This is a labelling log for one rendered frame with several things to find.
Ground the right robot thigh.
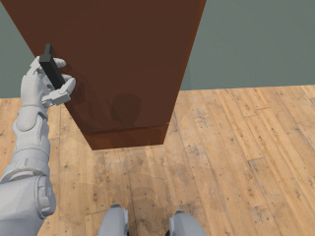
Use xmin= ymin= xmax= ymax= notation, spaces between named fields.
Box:
xmin=168 ymin=212 xmax=208 ymax=236

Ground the robot left forearm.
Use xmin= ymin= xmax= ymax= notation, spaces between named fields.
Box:
xmin=0 ymin=106 xmax=51 ymax=184

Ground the cupboard door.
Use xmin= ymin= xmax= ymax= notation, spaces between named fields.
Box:
xmin=2 ymin=0 xmax=201 ymax=133

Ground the left robot upper arm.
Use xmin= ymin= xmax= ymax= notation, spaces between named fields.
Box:
xmin=0 ymin=175 xmax=57 ymax=236

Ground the left robot thigh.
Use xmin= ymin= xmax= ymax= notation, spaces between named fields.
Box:
xmin=96 ymin=206 xmax=129 ymax=236

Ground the handle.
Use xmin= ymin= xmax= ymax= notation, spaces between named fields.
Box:
xmin=38 ymin=43 xmax=66 ymax=89

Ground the left robot hand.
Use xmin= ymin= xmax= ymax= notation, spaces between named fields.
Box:
xmin=21 ymin=56 xmax=76 ymax=113

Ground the robot thigh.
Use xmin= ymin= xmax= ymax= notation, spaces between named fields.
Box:
xmin=168 ymin=212 xmax=208 ymax=236
xmin=96 ymin=206 xmax=129 ymax=236

